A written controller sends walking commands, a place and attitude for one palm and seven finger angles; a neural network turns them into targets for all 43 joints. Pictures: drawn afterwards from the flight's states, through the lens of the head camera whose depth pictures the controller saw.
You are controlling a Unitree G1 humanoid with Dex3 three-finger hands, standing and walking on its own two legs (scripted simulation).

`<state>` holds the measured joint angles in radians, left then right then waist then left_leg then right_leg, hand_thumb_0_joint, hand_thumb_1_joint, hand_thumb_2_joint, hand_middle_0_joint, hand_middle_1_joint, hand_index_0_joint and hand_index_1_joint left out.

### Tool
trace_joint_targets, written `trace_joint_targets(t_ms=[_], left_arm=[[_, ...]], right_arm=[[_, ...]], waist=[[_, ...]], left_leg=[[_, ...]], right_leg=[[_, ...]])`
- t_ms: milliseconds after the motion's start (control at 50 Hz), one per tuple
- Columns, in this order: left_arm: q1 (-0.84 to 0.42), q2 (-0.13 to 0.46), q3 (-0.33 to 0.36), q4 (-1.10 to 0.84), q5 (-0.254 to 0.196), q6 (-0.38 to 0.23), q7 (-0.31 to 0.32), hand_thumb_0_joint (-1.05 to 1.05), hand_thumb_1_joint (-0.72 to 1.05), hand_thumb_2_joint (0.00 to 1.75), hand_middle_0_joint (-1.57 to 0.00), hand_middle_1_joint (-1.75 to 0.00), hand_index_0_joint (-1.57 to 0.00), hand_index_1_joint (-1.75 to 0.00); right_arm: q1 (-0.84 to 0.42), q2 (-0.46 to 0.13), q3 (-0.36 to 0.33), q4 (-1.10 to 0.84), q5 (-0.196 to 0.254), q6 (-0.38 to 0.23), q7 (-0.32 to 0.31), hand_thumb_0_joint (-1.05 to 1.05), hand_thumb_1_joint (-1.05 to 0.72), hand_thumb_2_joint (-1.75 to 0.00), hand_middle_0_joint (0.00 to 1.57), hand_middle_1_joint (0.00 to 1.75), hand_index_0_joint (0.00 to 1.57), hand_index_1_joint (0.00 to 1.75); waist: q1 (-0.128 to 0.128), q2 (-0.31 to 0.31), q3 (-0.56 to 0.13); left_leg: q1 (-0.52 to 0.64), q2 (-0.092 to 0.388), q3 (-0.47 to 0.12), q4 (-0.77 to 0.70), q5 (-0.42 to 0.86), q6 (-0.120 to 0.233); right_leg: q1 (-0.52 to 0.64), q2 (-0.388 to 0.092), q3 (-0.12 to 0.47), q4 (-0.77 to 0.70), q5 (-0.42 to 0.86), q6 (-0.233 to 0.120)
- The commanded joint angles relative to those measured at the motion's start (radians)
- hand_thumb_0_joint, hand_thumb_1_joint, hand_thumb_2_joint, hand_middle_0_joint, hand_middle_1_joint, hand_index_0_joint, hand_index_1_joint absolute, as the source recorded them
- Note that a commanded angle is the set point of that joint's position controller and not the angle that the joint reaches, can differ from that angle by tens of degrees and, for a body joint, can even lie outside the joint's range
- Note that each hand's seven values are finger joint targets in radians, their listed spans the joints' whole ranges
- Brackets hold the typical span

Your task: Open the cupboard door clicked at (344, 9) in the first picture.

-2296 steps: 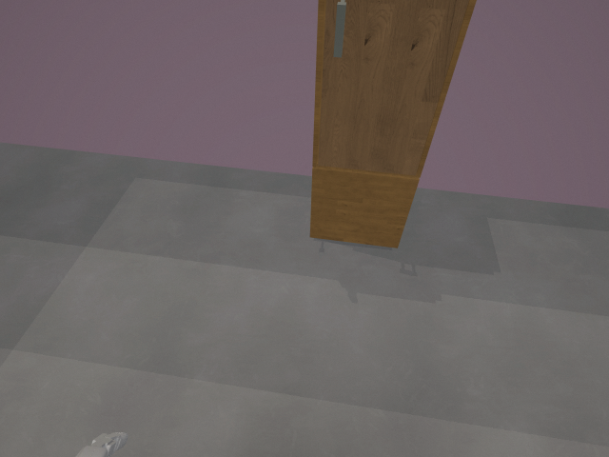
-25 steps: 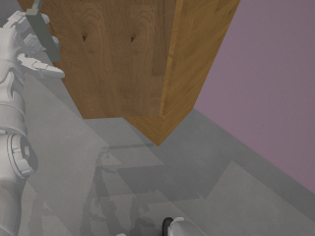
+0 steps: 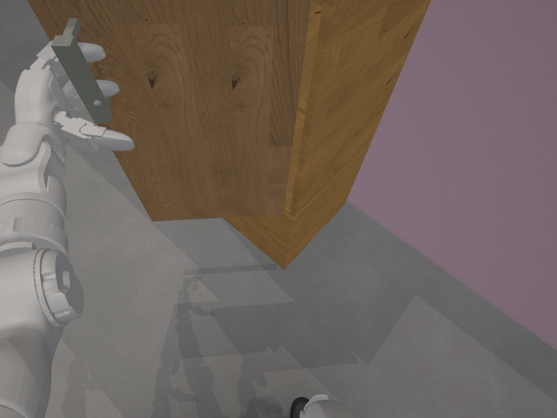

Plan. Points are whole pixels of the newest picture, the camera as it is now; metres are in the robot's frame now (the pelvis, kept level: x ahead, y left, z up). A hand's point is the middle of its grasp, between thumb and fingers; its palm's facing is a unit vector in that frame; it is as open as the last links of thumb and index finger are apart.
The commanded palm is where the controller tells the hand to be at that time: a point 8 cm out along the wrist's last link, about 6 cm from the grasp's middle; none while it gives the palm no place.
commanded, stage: close the thumb around the handle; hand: left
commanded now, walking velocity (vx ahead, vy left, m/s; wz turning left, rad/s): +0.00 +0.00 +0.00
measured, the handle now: (88, 73) +0.56 +0.22 +0.14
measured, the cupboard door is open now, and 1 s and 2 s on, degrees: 46 45 94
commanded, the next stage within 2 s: pull the door open along its arc in 0.76 s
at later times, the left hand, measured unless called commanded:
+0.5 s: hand (87, 104) +0.51 +0.21 +0.14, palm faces -0.01 -1.00 +0.00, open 8.7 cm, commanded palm +0.49 +0.27 +0.14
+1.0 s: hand (103, 100) +0.52 +0.20 +0.14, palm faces -0.01 -1.00 -0.01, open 5.6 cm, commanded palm +0.48 +0.25 +0.14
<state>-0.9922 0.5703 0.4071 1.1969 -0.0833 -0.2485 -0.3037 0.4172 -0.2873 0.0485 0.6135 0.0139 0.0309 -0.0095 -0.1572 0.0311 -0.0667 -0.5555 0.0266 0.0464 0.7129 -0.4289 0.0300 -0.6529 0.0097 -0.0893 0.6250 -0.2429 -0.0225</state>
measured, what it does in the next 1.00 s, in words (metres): stands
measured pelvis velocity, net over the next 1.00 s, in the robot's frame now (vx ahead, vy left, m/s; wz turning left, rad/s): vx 0.00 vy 0.01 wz -0.01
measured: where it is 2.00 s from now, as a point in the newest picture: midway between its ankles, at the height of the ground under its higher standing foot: outside the picture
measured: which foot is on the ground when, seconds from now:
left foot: down 0.00-1.00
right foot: down 0.00-1.00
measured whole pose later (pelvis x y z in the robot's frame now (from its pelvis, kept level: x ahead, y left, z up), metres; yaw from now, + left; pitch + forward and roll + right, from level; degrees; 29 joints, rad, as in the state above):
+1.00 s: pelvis +0.00 +0.01 +0.00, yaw -1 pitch +17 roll -2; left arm -0.98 0.56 0.42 1.18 -0.08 -0.25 -0.28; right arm 0.46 -0.28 0.05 0.62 0.00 0.03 0.00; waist -0.18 0.04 -0.08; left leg -0.58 0.02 0.06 0.72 -0.44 0.04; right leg -0.68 0.01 -0.08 0.62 -0.24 -0.01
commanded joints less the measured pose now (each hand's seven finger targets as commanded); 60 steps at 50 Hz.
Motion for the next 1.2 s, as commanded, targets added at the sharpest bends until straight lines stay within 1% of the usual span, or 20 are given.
trace_joint_targets(t_ms=[0,20,120,240,300,380,440,480,540,640,660,720,780,840,860,980,1020,1060,1140,1180], left_arm=[[-0.484,0.293,0.025,-0.252,-0.014,-0.078,-0.008,0.0,-0.5,0.3,-0.3,-1.2,-0.3,-1.2],[-0.469,0.301,0.038,-0.245,-0.024,-0.079,-0.012,0.0,-0.5,0.3,-0.3,-1.2,-0.3,-1.2],[-0.478,0.259,0.006,-0.221,-0.048,-0.069,-0.041,0.0,-0.28,0.4,-0.32,-1.22,-0.32,-1.22],[-0.481,0.313,0.026,-0.171,-0.032,-0.047,-0.032,0.0,0.06,0.54,-0.34,-1.26,-0.34,-1.26],[-0.509,0.323,0.027,-0.198,-0.024,-0.067,-0.027,0.0,0.23,0.61,-0.35,-1.28,-0.35,-1.28],[-0.53,0.345,0.044,-0.187,-0.032,-0.082,-0.037,0.0,0.45,0.71,-0.37,-1.3,-0.37,-1.3],[-0.543,0.358,0.04,-0.129,-0.029,-0.064,-0.045,0.0,0.62,0.78,-0.38,-1.32,-0.38,-1.32],[-0.556,0.39,0.054,-0.144,-0.015,-0.065,-0.047,0.0,0.73,0.83,-0.39,-1.33,-0.39,-1.33],[-0.559,0.328,0.006,-0.168,-0.012,-0.072,-0.051,0.0,0.9,0.9,-0.4,-1.35,-0.4,-1.35],[-0.554,0.323,0.049,-0.156,-0.054,-0.06,-0.049,0.0,0.9,0.9,-0.4,-1.35,-0.4,-1.35],[-0.55,0.361,0.077,-0.161,-0.051,-0.061,-0.038,0.0,0.9,0.9,-0.4,-1.35,-0.4,-1.35],[-0.523,0.341,0.057,-0.209,-0.013,-0.066,-0.004,0.0,0.9,0.9,-0.4,-1.35,-0.4,-1.35],[-0.503,0.303,0.034,-0.232,0.0,-0.078,0.024,0.0,0.9,0.9,-0.4,-1.35,-0.4,-1.35],[-0.452,0.3,0.059,-0.25,-0.022,-0.075,0.023,0.0,0.9,0.9,-0.4,-1.35,-0.4,-1.35],[-0.535,0.286,0.034,-0.255,-0.023,-0.077,0.024,0.0,0.9,0.9,-0.4,-1.35,-0.4,-1.35],[-0.382,0.255,0.038,-0.297,-0.03,-0.089,0.014,0.0,0.9,0.9,-0.4,-1.35,-0.4,-1.35],[-0.322,0.238,0.039,-0.337,-0.047,-0.085,0.009,0.0,0.9,0.9,-0.4,-1.35,-0.4,-1.35],[-0.245,0.227,0.041,-0.392,-0.063,-0.079,0.002,0.0,0.9,0.9,-0.4,-1.35,-0.4,-1.35],[-0.063,0.182,0.036,-0.514,-0.102,-0.042,-0.007,0.0,0.9,0.9,-0.4,-1.35,-0.4,-1.35],[0.047,0.155,0.033,-0.59,-0.124,-0.019,-0.006,0.0,0.9,0.9,-0.4,-1.35,-0.4,-1.35]], right_arm=[[0.156,-0.165,-0.068,-0.051,-0.004,-0.022,-0.017,0.0,-0.9,-0.9,0.2,0.3,0.2,0.3],[0.163,-0.169,-0.069,-0.049,-0.005,-0.023,-0.018,0.0,-0.9,-0.9,0.2,0.3,0.2,0.3],[0.155,-0.176,-0.07,-0.043,0.0,-0.026,-0.024,0.0,-0.9,-0.9,0.2,0.3,0.2,0.3],[0.156,-0.183,-0.062,-0.044,0.0,-0.026,-0.027,0.0,-0.9,-0.9,0.2,0.3,0.2,0.3],[0.161,-0.181,-0.063,-0.045,-0.003,-0.03,-0.027,0.0,-0.9,-0.9,0.2,0.3,0.2,0.3],[0.166,-0.185,-0.061,-0.04,-0.004,-0.034,-0.029,0.0,-0.9,-0.9,0.2,0.3,0.2,0.3],[0.174,-0.193,-0.058,-0.031,-0.001,-0.038,-0.034,0.0,-0.9,-0.9,0.2,0.3,0.2,0.3],[0.18,-0.193,-0.057,-0.033,-0.004,-0.038,-0.036,0.0,-0.9,-0.9,0.2,0.3,0.2,0.3],[0.187,-0.188,-0.059,-0.032,-0.009,-0.041,-0.031,0.0,-0.9,-0.9,0.2,0.3,0.2,0.3],[0.203,-0.194,-0.066,-0.026,-0.011,-0.038,-0.03,0.0,-0.9,-0.9,0.2,0.3,0.2,0.3],[0.206,-0.198,-0.063,-0.029,-0.011,-0.035,-0.032,0.0,-0.9,-0.9,0.2,0.3,0.2,0.3],[0.207,-0.184,-0.065,-0.037,-0.018,-0.032,-0.019,0.0,-0.9,-0.9,0.2,0.3,0.2,0.3],[0.212,-0.179,-0.072,-0.036,-0.02,-0.023,-0.009,0.0,-0.9,-0.9,0.2,0.3,0.2,0.3],[0.206,-0.182,-0.077,-0.049,-0.017,-0.018,-0.004,0.0,-0.9,-0.9,0.2,0.3,0.2,0.3],[0.206,-0.182,-0.074,-0.04,-0.017,-0.017,-0.008,0.0,-0.9,-0.9,0.2,0.3,0.2,0.3],[0.186,-0.172,-0.08,-0.054,-0.014,-0.019,-0.001,0.0,-0.9,-0.9,0.2,0.3,0.2,0.3],[0.171,-0.17,-0.082,-0.067,-0.01,-0.018,0.001,0.0,-0.9,-0.9,0.2,0.3,0.2,0.3],[0.152,-0.167,-0.084,-0.088,-0.005,-0.017,0.001,0.0,-0.9,-0.9,0.2,0.3,0.2,0.3],[0.095,-0.156,-0.088,-0.121,0.01,-0.02,0.008,0.0,-0.9,-0.9,0.2,0.3,0.2,0.3],[0.066,-0.144,-0.086,-0.143,0.015,-0.025,0.01,0.0,-0.9,-0.9,0.2,0.3,0.2,0.3]], waist=[[0.002,0.126,-0.472],[0.0,0.083,-0.479],[-0.013,0.078,-0.448],[-0.018,0.03,-0.379],[-0.015,0.092,-0.424],[-0.02,0.084,-0.448],[-0.04,0.037,-0.392],[-0.029,0.104,-0.429],[-0.034,0.152,-0.445],[-0.034,0.078,-0.462],[-0.022,0.082,-0.461],[-0.004,0.177,-0.463],[-0.015,0.137,-0.463],[0.005,0.105,-0.49],[-0.027,0.11,-0.469],[0.024,0.137,-0.502],[0.038,0.081,-0.507],[0.057,0.11,-0.516],[0.096,0.043,-0.485],[0.125,0.056,-0.481]], left_leg=[[0.12,-0.011,-0.059,-0.059,0.504,-0.004],[0.122,-0.007,-0.062,-0.057,0.516,-0.003],[0.121,-0.007,-0.067,-0.065,0.476,-0.004],[0.033,-0.012,-0.065,-0.079,0.369,0.005],[0.074,-0.012,-0.068,-0.07,0.398,0.0],[0.071,-0.01,-0.072,-0.064,0.387,-0.001],[0.022,-0.009,-0.075,-0.071,0.326,0.003],[0.046,-0.01,-0.079,-0.066,0.357,0.0],[0.118,-0.002,-0.094,-0.056,0.422,-0.015],[0.117,0.004,-0.097,-0.052,0.449,-0.016],[0.11,0.003,-0.102,-0.054,0.465,-0.017],[0.153,0.006,-0.104,-0.05,0.549,-0.035],[0.193,0.017,-0.11,-0.04,0.631,-0.044],[0.182,0.016,-0.095,-0.044,0.634,-0.037],[0.182,0.016,-0.095,-0.041,0.625,-0.032],[0.217,0.017,-0.088,-0.045,0.681,-0.04],[0.185,0.015,-0.079,-0.056,0.663,-0.03],[0.197,0.015,-0.07,-0.062,0.701,-0.026],[0.144,0.011,-0.047,-0.096,0.672,-0.008],[0.137,0.01,-0.039,-0.11,0.717,-0.004]], right_leg=[[0.366,0.009,0.081,0.014,0.442,-0.005],[0.371,0.012,0.077,0.014,0.451,-0.004],[0.338,0.013,0.073,0.003,0.41,-0.002],[0.344,0.007,0.077,-0.004,0.355,-0.001],[0.33,0.008,0.08,0.0,0.352,-0.004],[0.335,0.011,0.082,0.004,0.342,-0.004],[0.311,0.009,0.081,-0.006,0.295,0.002],[0.306,0.008,0.082,0.003,0.304,-0.003],[0.243,0.014,0.067,0.005,0.291,-0.006],[0.257,0.022,0.061,0.003,0.315,-0.002],[0.264,0.021,0.056,0.011,0.324,-0.008],[0.23,0.02,0.051,0.018,0.331,-0.009],[0.21,0.027,0.046,0.02,0.354,-0.004],[0.271,0.028,0.054,0.018,0.396,-0.004],[0.257,0.028,0.054,0.016,0.404,-0.004],[0.289,0.027,0.056,0.016,0.421,-0.007],[0.349,0.025,0.06,0.014,0.452,-0.008],[0.376,0.023,0.063,0.017,0.489,-0.014],[0.473,0.012,0.074,0.005,0.537,-0.013],[0.523,0.0,0.081,0.008,0.596,-0.021]])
